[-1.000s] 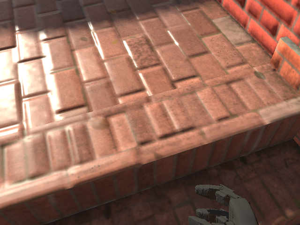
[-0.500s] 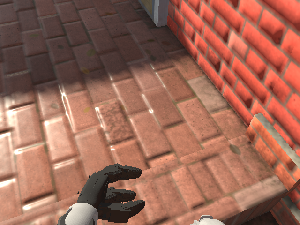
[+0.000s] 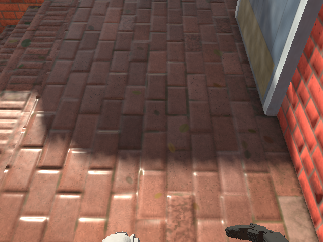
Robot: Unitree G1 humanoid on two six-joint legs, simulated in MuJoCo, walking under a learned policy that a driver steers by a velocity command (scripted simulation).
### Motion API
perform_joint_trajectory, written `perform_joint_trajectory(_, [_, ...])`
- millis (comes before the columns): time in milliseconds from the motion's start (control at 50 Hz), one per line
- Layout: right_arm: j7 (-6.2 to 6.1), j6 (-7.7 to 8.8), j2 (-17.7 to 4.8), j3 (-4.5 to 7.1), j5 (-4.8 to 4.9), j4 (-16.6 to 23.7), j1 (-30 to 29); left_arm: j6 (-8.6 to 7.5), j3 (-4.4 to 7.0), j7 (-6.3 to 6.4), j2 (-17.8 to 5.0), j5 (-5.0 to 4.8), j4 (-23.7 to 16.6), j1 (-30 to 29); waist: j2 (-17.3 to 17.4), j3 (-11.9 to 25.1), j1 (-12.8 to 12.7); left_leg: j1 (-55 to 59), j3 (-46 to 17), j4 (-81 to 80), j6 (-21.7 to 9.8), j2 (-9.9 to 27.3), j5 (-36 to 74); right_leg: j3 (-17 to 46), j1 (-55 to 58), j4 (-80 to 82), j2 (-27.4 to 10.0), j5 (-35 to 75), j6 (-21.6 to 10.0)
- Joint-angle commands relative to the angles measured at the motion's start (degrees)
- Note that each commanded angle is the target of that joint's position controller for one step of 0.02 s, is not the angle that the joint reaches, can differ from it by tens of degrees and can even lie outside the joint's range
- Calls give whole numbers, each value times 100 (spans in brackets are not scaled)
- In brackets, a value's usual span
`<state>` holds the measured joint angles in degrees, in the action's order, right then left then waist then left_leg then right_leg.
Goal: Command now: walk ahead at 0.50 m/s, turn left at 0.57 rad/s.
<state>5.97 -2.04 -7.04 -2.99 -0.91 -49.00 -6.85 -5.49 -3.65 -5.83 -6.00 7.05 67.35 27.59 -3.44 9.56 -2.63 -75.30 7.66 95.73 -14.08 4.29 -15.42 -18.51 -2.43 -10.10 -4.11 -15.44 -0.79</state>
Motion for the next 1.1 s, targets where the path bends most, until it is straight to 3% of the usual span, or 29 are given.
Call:
perform_joint_trajectory(20, [91,141,-287,115,-88,440,-100,-235,312,99,-1802,-236,-377,44,-525,-215,641,1547,334,-1439,226,-662,-1206,210,454,-391,-1657,9105,-1107])
perform_joint_trajectory(60, [-2,249,-335,168,-21,364,590,-175,472,92,-1986,-251,-410,-13,-891,0,937,2306,119,-2778,350,-1071,-1317,274,1293,-1317,-1749,10017,-1212])
perform_joint_trajectory(100, [-259,259,-1053,416,116,-166,2318,-238,468,75,-1599,-11,-741,-73,-194,938,1192,5620,-1517,-3088,-11,-1057,58,694,-1348,-3170,-1065,8812,-812])
perform_joint_trajectory(120, [-400,240,-1562,599,-59,-560,3443,-169,386,-109,-1001,68,-980,-446,999,762,1398,7176,-3446,-4868,-519,-499,277,1025,-3608,-5242,-172,3165,-536])
perform_joint_trajectory(140, [-407,263,-1913,768,-257,-578,3923,-34,450,-267,-1053,-278,-1033,-619,1324,830,1529,6902,-5293,-6402,-713,123,-346,2291,-4445,-8409,571,1021,-386])
perform_joint_trajectory(200, [-340,704,-781,537,-85,-867,2589,-2,366,19,-620,-136,-1612,-1293,685,-222,552,5598,-4816,-6323,-584,33,-759,3418,-5900,-10753,851,1000,-623])
perform_joint_trajectory(240, [-238,798,-352,289,-274,-1052,1937,113,333,202,-693,-53,-1944,-1749,-129,-293,-92,4982,-3803,-6305,-368,-216,56,3131,-6061,-10112,651,1046,-702])
perform_joint_trajectory(280, [-246,910,-580,347,-252,-873,1351,205,326,243,-801,-176,-1900,-1629,44,-337,-354,4312,-2865,-6668,-179,-433,390,2615,-5679,-9480,355,396,-549])
perform_joint_trajectory(360, [-468,1229,-1007,486,-325,-541,1599,61,408,442,-1181,-268,-2716,-2493,291,-301,67,4065,-2307,-7227,224,-559,1225,2452,-4052,-6668,-294,479,-24])
perform_joint_trajectory(400, [-390,1281,-1218,639,37,-265,1487,78,317,368,-904,-381,-2873,-2763,213,-582,102,3153,-2067,-7504,388,-669,839,2117,-2102,-4343,-405,622,420])
perform_joint_trajectory(460, [-234,1115,-1447,823,84,-398,2616,96,307,236,-859,-470,-2785,-2720,593,-824,499,4933,-2847,-7122,97,1,1558,1841,-2298,-2945,-65,1171,537])
perform_joint_trajectory(500, [-139,1087,-1316,791,30,-407,2774,-46,649,349,-1529,-560,-2698,-2314,655,-540,270,5504,-3126,-6393,215,77,2726,1679,-1383,-2605,169,1151,168])
perform_joint_trajectory(520, [-104,1124,-950,691,-50,-412,2962,-196,750,435,-1731,-659,-2621,-1357,266,369,-101,5151,-2835,-5127,594,-330,2656,2488,218,-2803,-477,1545,-621])
perform_joint_trajectory(540, [-176,1182,-266,546,-116,-260,3654,-229,779,408,-1932,-717,-2478,-373,-1420,1878,-92,3525,-2080,-3525,1018,-1340,78,4784,2733,-2134,-1953,1704,-2174])
perform_joint_trajectory(560, [-140,1098,-739,664,-47,-94,2534,-149,807,441,-1809,-489,-2131,65,-1499,647,-617,1855,-1657,-2224,975,-1256,-1486,6160,2269,-790,-2055,-1124,-1777])
perform_joint_trajectory(580, [-147,1042,-857,720,-16,128,1812,-141,801,526,-1769,-515,-2207,-365,-958,-463,-567,1233,-1536,-1347,810,-843,-653,5747,1196,-474,-1945,-2512,-1289])
perform_joint_trajectory(600, [-201,996,-800,701,80,65,1697,-147,737,612,-1516,-579,-2240,-662,-801,-691,-371,1451,-1325,-1190,723,-536,-27,4969,526,-330,-1834,-1930,-1162])
perform_joint_trajectory(640, [-129,954,-854,744,-87,42,1570,-155,513,649,-565,-551,-2271,-1029,-176,-666,-91,2407,-1377,-1730,786,-112,421,3821,-169,-52,-1722,-322,-1181])
perform_joint_trajectory(700, [61,816,-685,730,-108,146,1302,-237,563,784,-531,-428,-2402,-1450,-86,-741,85,2682,-1257,-2566,928,133,633,2550,-336,285,-1296,380,-997])
perform_joint_trajectory(740, [122,770,-647,735,-91,212,1171,-292,625,713,-719,-237,-2259,-1240,-10,-867,46,2728,-1130,-2776,1053,171,1430,1839,-568,336,-1227,862,-1087])
perform_joint_trajectory(820, [127,651,-887,786,-196,373,1035,-346,555,567,-765,-188,-2041,-722,6,-1098,75,2790,-1110,-3483,1120,279,2476,1237,-671,314,-1379,1075,-1212])
perform_joint_trajectory(840, [-210,376,-796,768,773,868,491,-156,754,708,-1272,-723,-1833,-809,1,-1510,164,2913,-1296,-4057,1121,138,2082,916,-879,289,-1032,1274,-630])
perform_joint_trajectory(880, [-422,244,-802,682,643,1163,116,-36,795,869,-1426,-714,-1795,-622,26,-1589,-14,3101,-1032,-4678,1094,118,2275,712,-653,241,-1132,1370,-472])
perform_joint_trajectory(980, [-382,216,-757,614,454,1580,-325,111,916,833,-1522,-760,-1651,-263,32,-1633,-348,3197,-437,-5656,802,55,1010,562,582,-310,-1368,1990,-623])
perform_joint_trajectory(1020, [-345,258,-955,703,383,1631,-141,173,966,809,-1701,-837,-1670,-325,-220,-1358,-151,3807,-7,-5806,565,-324,208,469,937,-1100,-1419,4301,-595])
perform_joint_trajectory(1040, [-279,295,-1012,770,383,1472,666,223,987,813,-1793,-880,-1666,-348,-238,-808,378,4898,167,-5967,422,-645,-91,271,868,-2040,-1367,5273,-563])
perform_joint_trajectory(1060, [-307,323,-1472,998,359,1110,1827,228,934,837,-1716,-896,-1777,-408,-48,-170,912,6724,-104,-6278,176,-861,479,155,53,-3345,-1165,5205,-394])
perform_joint_trajectory(1080, [-425,307,-2182,1217,352,866,2802,179,877,849,-1541,-719,-2159,-575,837,328,1130,8980,-2330,-6410,-391,331,869,127,-2407,-5579,-587,2572,50])
perform_joint_trajectory(1100, [-462,317,-2404,1180,316,915,2848,-111,692,743,-1208,-727,-2461,-376,1855,1362,665,10290,-5464,-7863,-1289,1418,-774,1401,-4178,-7336,589,-1460,372])
